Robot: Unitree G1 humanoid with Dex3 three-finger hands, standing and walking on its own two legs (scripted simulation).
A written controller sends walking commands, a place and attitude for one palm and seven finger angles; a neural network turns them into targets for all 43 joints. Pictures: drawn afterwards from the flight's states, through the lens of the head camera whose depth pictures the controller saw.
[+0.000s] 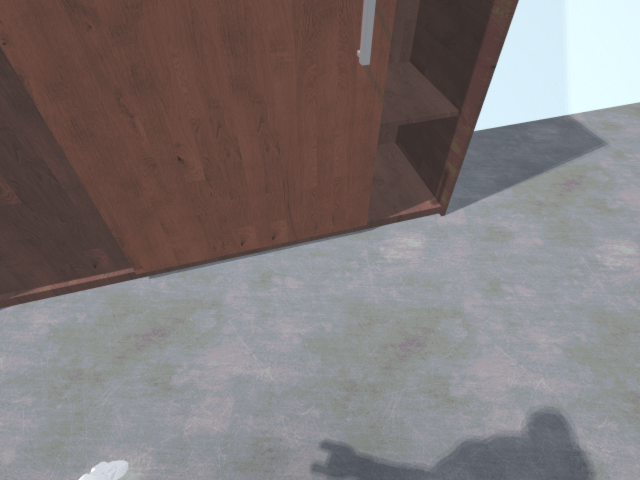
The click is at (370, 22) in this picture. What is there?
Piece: wardrobe's sliding door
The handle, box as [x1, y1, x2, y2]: [357, 0, 375, 64]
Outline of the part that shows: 375,0 364,0 363,3 360,49 357,51 359,62 361,64 369,64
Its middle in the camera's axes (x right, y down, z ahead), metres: +0.11 -0.56 +1.00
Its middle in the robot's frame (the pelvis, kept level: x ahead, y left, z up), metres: +1.15 -0.06 +0.10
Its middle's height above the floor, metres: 0.87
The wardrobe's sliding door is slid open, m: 0.37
